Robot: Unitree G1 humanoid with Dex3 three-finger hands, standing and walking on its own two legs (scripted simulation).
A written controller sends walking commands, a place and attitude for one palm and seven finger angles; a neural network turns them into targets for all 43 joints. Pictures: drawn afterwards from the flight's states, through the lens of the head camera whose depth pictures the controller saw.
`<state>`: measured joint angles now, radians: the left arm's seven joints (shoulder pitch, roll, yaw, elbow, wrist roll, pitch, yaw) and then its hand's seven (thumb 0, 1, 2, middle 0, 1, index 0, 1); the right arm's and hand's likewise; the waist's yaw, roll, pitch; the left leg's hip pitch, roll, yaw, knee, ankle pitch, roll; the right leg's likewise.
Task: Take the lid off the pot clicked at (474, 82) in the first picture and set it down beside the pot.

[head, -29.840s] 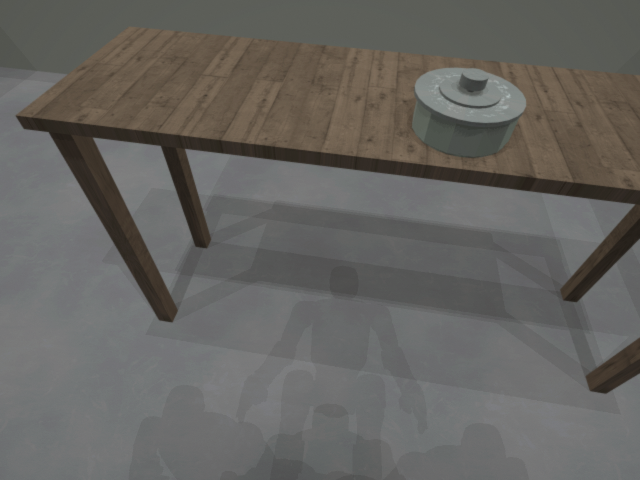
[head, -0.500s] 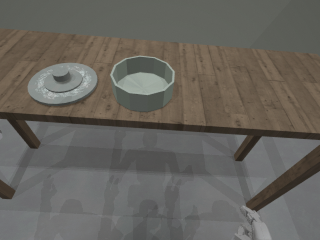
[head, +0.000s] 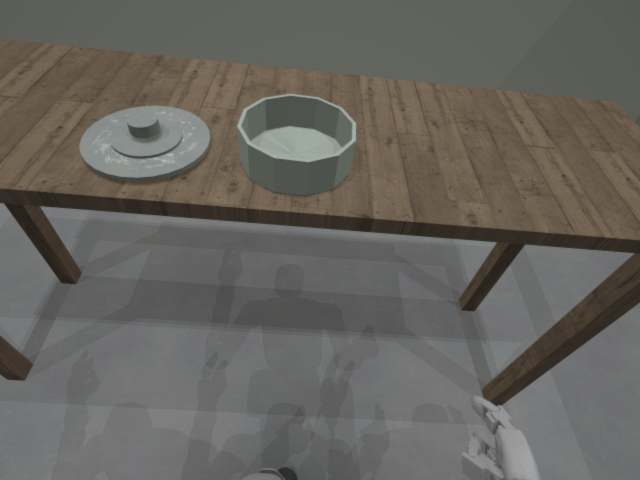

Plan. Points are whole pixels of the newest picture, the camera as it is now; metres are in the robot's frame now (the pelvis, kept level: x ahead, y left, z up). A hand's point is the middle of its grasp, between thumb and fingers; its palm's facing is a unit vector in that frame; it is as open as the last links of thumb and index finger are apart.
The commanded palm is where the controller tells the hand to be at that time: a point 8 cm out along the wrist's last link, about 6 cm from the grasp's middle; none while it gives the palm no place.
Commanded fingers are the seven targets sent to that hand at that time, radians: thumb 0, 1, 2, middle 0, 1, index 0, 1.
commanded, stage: step back with the hand held close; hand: left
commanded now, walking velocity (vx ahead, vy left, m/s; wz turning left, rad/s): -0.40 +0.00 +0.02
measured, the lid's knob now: (143, 124) +0.58 +0.33 +0.11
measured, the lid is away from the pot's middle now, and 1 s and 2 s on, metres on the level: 0.24 0.24 0.24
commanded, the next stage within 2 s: stop stepping back and stand still in 0.16 s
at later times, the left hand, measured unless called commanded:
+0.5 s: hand out of the picture +0.05 +0.28 +0.29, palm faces +0.45 -0.75 -0.49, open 7.4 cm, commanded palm +0.00 +0.33 +0.29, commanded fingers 0.00 0.90 0.90 -0.20 -0.30 -0.20 -0.30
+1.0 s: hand out of the picture -0.02 +0.34 +0.29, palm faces +0.53 -0.75 -0.39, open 7.4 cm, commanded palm -0.07 +0.39 +0.29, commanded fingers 0.00 0.90 0.90 -0.20 -0.30 -0.20 -0.30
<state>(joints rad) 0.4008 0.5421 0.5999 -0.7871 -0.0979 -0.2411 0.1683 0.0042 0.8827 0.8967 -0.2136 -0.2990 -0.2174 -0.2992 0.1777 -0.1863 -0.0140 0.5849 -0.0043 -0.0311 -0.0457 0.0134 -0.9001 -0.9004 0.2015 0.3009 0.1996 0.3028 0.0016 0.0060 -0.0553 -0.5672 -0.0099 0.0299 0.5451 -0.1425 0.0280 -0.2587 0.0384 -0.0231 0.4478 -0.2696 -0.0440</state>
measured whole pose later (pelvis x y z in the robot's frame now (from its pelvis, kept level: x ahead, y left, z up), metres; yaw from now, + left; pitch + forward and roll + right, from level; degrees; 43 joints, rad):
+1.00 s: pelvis -0.19 +0.11 +0.00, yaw +1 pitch -1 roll -2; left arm 0.37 0.53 0.54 -0.81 -0.07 -0.17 0.13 0.01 0.88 0.90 -0.22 -0.30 -0.22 -0.30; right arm 0.25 -0.17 0.02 0.68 0.02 -0.03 -0.03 0.01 -0.90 -0.90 0.20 0.30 0.20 0.30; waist 0.03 -0.02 -0.04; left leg -0.46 0.06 0.02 0.95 -0.45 0.00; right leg -0.24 0.05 -0.12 0.54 -0.28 -0.07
